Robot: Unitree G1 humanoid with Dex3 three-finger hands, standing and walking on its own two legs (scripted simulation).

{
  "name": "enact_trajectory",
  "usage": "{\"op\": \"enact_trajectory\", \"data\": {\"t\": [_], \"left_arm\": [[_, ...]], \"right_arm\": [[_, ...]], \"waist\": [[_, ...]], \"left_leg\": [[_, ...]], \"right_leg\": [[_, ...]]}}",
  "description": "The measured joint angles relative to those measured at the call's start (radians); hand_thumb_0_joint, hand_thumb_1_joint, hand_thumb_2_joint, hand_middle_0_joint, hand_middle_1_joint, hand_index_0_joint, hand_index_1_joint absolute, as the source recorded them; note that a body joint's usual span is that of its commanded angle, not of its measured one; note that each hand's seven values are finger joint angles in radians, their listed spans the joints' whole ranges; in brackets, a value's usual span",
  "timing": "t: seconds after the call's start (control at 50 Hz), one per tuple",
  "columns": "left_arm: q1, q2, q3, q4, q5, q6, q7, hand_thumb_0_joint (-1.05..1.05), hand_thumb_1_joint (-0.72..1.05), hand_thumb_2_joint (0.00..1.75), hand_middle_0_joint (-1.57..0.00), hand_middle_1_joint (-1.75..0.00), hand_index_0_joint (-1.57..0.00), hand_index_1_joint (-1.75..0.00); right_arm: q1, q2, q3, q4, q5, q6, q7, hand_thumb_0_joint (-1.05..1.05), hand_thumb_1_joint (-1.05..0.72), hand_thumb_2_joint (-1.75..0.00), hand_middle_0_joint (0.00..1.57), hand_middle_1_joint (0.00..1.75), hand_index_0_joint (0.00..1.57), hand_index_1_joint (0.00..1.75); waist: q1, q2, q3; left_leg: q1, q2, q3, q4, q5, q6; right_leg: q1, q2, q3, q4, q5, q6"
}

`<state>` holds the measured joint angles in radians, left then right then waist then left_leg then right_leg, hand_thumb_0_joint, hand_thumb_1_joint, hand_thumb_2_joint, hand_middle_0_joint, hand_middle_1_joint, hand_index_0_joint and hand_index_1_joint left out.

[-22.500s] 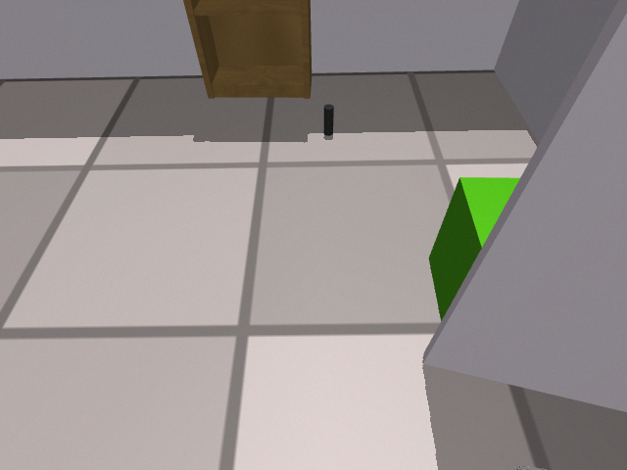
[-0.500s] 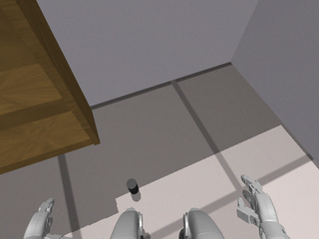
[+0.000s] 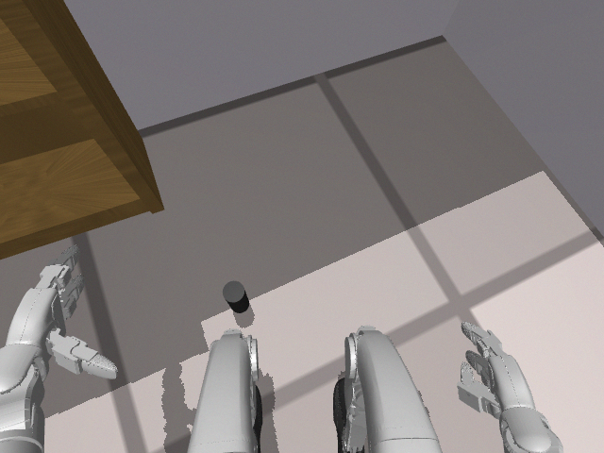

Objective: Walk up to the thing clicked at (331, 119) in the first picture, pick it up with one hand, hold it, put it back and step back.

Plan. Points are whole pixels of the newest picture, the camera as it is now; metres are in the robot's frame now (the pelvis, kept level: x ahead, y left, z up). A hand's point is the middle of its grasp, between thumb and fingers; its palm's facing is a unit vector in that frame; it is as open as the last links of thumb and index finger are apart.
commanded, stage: go down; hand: left
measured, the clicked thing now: (237, 298) +0.38 +0.14 -0.49
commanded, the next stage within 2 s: approach in 1.50 s
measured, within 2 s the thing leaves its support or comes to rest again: neither
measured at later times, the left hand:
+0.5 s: hand (105, 296) +0.32 +0.31 -0.14, palm faces -0.05 -0.99 -0.13, open 17.5 cm
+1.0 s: hand (105, 283) +0.35 +0.32 -0.17, palm faces -0.07 -0.99 -0.10, open 17.7 cm
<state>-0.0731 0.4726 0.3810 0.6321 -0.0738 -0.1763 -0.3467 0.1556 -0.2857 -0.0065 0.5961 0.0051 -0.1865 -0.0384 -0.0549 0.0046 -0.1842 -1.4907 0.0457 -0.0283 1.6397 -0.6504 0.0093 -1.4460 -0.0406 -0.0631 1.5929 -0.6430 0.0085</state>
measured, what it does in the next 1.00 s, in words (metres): lowers itself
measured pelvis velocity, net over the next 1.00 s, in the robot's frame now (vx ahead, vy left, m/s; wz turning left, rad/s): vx -0.04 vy -0.01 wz -0.04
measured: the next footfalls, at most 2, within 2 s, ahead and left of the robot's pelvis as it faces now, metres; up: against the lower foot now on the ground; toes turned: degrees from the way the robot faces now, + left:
none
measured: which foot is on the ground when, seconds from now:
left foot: down 0.00-1.00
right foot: down 0.00-1.00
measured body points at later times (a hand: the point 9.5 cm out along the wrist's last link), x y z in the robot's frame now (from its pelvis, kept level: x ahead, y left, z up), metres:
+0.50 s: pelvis -0.03 -0.01 -0.10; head +0.15 +0.03 +0.31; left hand +0.32 +0.36 -0.13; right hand +0.12 -0.28 -0.20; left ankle +0.05 +0.11 -0.54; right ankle +0.05 -0.13 -0.54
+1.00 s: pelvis -0.04 -0.01 -0.15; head +0.16 +0.03 +0.26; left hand +0.35 +0.37 -0.16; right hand +0.11 -0.28 -0.25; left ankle +0.05 +0.11 -0.54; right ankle +0.05 -0.13 -0.54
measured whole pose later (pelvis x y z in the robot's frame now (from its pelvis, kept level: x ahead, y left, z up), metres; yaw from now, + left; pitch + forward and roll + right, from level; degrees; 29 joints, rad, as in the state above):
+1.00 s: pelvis -0.04 -0.01 -0.15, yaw -3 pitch +33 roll -5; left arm -0.49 0.72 0.61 0.97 -0.17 -0.38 -0.70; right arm 0.11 -0.33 0.07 0.68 -0.02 -0.19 -0.02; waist -0.08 -0.01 -0.15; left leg -2.02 0.05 -0.08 2.12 -0.68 0.00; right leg -1.96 -0.04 -0.08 2.06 -0.68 -0.01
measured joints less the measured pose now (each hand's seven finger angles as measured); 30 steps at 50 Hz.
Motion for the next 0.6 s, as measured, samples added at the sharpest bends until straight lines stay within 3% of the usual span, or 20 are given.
{"op": "enact_trajectory", "data": {"t": [0.18,0.28,0.6], "left_arm": [[-0.099,0.046,0.071,0.110,-0.032,-0.106,-0.106,-0.01,-0.54,0.05,-0.06,-0.05,-0.05,-0.05],[-0.199,0.097,0.111,0.190,-0.046,-0.166,-0.159,-0.01,-0.53,0.05,-0.05,-0.04,-0.04,-0.04],[-0.318,0.172,0.185,0.285,-0.075,-0.193,-0.269,-0.01,-0.54,0.06,-0.04,-0.05,-0.03,-0.04]], "right_arm": [[0.000,0.003,0.013,0.040,-0.003,0.005,0.018,0.01,-0.86,-0.89,0.20,0.29,0.20,0.30],[-0.019,-0.006,0.026,0.058,-0.010,-0.004,0.017,0.01,-0.87,-0.89,0.20,0.29,0.20,0.30],[-0.030,-0.036,0.049,0.068,-0.008,0.001,0.017,0.00,-0.88,-0.89,0.20,0.29,0.20,0.30]], "waist": [[0.010,-0.003,0.012],[0.000,-0.008,0.015],[-0.017,-0.005,0.019]], "left_leg": [[-0.161,0.000,-0.010,0.126,-0.006,-0.002],[-0.248,0.001,-0.022,0.203,-0.009,-0.005],[-0.408,0.006,-0.038,0.350,-0.022,-0.007]], "right_leg": [[-0.160,-0.002,-0.003,0.129,-0.010,-0.006],[-0.244,-0.001,-0.010,0.204,-0.014,-0.012],[-0.401,0.004,-0.017,0.346,-0.023,-0.018]]}}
